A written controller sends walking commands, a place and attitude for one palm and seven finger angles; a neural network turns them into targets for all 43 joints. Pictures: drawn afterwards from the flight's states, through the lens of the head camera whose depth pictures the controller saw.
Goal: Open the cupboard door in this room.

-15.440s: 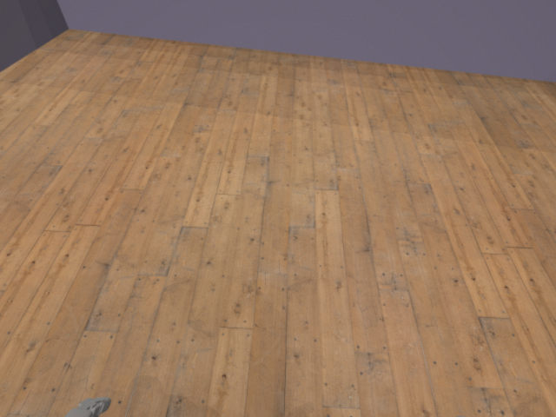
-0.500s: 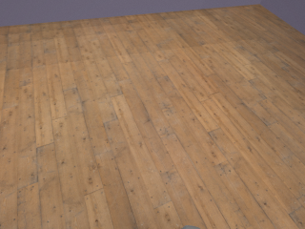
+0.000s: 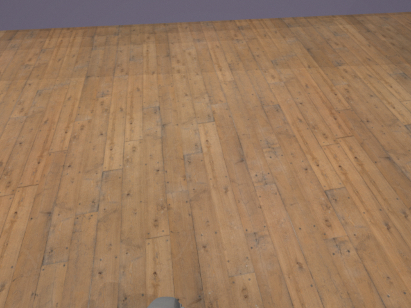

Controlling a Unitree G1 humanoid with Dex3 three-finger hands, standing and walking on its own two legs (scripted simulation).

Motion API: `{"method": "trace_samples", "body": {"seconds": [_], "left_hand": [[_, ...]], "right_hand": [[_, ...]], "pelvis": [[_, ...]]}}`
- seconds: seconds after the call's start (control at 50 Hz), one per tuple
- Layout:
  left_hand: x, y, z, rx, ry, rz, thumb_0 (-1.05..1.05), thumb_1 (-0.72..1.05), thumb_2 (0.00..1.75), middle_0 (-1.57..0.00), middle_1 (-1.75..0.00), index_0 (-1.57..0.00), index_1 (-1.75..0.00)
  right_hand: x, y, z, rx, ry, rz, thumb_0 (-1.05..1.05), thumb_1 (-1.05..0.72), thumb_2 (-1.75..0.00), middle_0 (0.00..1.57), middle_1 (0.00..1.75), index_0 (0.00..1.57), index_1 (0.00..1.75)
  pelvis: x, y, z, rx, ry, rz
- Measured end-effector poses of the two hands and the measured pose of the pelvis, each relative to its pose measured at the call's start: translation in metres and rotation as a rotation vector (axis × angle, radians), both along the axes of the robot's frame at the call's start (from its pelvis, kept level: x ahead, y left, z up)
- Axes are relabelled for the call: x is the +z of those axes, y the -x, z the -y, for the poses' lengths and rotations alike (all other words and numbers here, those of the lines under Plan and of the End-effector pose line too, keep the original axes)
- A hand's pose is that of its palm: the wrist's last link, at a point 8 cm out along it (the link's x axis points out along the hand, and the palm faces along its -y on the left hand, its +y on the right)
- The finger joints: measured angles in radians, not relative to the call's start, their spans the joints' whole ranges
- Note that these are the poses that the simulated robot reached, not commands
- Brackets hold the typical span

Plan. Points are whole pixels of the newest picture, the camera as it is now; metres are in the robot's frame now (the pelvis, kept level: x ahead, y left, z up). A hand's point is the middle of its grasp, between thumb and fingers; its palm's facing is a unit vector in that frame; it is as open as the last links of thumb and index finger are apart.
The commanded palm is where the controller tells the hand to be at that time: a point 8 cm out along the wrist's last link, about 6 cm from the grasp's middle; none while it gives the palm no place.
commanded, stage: turn or walk to find it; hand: left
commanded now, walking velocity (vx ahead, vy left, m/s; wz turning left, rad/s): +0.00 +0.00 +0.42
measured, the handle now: out of the picture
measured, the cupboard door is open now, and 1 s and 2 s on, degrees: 0 0 0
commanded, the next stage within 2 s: stand and wait in 0.82 s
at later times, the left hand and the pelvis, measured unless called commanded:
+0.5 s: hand out of the picture +0.03 +0.26 -0.16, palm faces +0.21 -0.95 -0.25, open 7.3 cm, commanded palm none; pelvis -0.02 +0.04 +0.00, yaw +11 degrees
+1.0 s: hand out of the picture -0.08 +0.19 -0.16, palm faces +0.43 -0.87 -0.25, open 7.3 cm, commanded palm none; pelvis -0.04 +0.00 +0.00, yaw +25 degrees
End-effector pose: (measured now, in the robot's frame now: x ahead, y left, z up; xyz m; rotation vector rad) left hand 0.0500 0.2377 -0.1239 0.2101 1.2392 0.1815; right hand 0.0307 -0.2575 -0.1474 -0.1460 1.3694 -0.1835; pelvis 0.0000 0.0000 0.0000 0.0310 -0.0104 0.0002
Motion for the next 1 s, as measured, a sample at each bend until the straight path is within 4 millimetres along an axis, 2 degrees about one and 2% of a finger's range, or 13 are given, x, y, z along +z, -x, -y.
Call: {"method": "trace_samples", "body": {"seconds": [0.14, 0.2, 0.26, 0.36, 0.5, 0.58, 0.64, 0.74, 0.84, 0.92, 1.0], "left_hand": [[-0.03, 0.06, -0.048, 0.123, 0.02, -0.1, 0.0, 0.91, 0.89, -0.2, -0.3, -0.21, -0.3], [-0.033, 0.076, -0.065, 0.155, 0.017, -0.144, 0.0, 0.91, 0.89, -0.2, -0.3, -0.2, -0.3], [-0.026, 0.078, -0.075, 0.176, 0.021, -0.133, 0.01, 0.91, 0.89, -0.2, -0.3, -0.2, -0.3], [-0.016, 0.066, -0.08, 0.191, 0.021, -0.052, 0.01, 0.91, 0.89, -0.2, -0.3, -0.2, -0.3], [-0.005, 0.042, -0.068, 0.187, 0.004, 0.039, 0.0, 0.91, 0.89, -0.2, -0.3, -0.2, -0.3], [0.001, 0.03, -0.051, 0.182, -0.013, 0.09, 0.0, 0.91, 0.89, -0.2, -0.3, -0.2, -0.3], [0.004, 0.029, -0.035, 0.189, -0.037, 0.129, 0.0, 0.91, 0.89, -0.2, -0.3, -0.2, -0.3], [0.013, 0.055, -0.011, 0.248, -0.041, 0.123, 0.0, 0.91, 0.89, -0.2, -0.3, -0.2, -0.3], [0.012, 0.089, 0.005, 0.32, -0.024, 0.073, 0.0, 0.91, 0.89, -0.2, -0.3, -0.21, -0.3], [0.006, 0.12, 0.01, 0.384, -0.009, 0.029, 0.0, 0.91, 0.89, -0.2, -0.3, -0.21, -0.3], [-0.002, 0.157, 0.008, 0.446, 0.01, -0.023, 0.0, 0.91, 0.89, -0.2, -0.3, -0.21, -0.3]], "right_hand": [[0.008, -0.063, -0.037, 0.142, 0.049, 0.139, 0.0, -0.91, -0.9, 0.2, 0.29, 0.2, 0.3], [0.019, -0.079, -0.055, 0.183, 0.057, 0.199, 0.0, -0.91, -0.9, 0.2, 0.29, 0.2, 0.3], [0.029, -0.085, -0.068, 0.212, 0.059, 0.218, 0.0, -0.91, -0.9, 0.2, 0.3, 0.2, 0.3], [0.033, -0.082, -0.08, 0.241, 0.041, 0.212, 0.0, -0.91, -0.9, 0.21, 0.3, 0.2, 0.3], [0.021, -0.059, -0.071, 0.234, 0.007, 0.162, 0.0, -0.91, -0.9, 0.21, 0.3, 0.2, 0.3], [0.007, -0.041, -0.054, 0.228, -0.013, 0.106, 0.0, -0.91, -0.9, 0.21, 0.3, 0.2, 0.3], [-0.009, -0.032, -0.036, 0.228, -0.032, 0.068, 0.0, -0.91, -0.9, 0.21, 0.3, 0.2, 0.3], [-0.01, -0.027, -0.017, 0.262, -0.035, 0.01, 0.0, -0.91, -0.9, 0.2, 0.3, 0.2, 0.3], [-0.006, -0.031, -0.008, 0.311, -0.025, -0.014, 0.0, -0.91, -0.9, 0.2, 0.29, 0.2, 0.3], [-0.002, -0.041, -0.013, 0.362, -0.008, -0.027, 0.0, -0.91, -0.9, 0.2, 0.29, 0.2, 0.3], [0.002, -0.06, -0.031, 0.434, 0.005, -0.006, 0.0, -0.91, -0.9, 0.2, 0.29, 0.2, 0.3]], "pelvis": [[-0.014, 0.007, -0.031, 0.065, 0.033, -0.005], [-0.012, 0.011, -0.04, 0.071, 0.034, 0.003], [-0.004, 0.014, -0.046, 0.096, 0.05, 0.006], [0.003, 0.018, -0.049, 0.134, 0.053, 0.003], [0.002, 0.024, -0.038, 0.186, 0.039, -0.002], [-0.002, 0.027, -0.022, 0.221, 0.027, -0.008], [-0.009, 0.028, -0.007, 0.249, 0.019, -0.01], [-0.003, 0.031, 0.006, 0.305, 0.005, 0.005], [0.001, 0.033, 0.013, 0.359, -0.002, 0.009], [0.002, 0.036, 0.012, 0.395, -0.003, 0.003], [0.0, 0.044, 0.005, 0.433, 0.003, -0.003]]}}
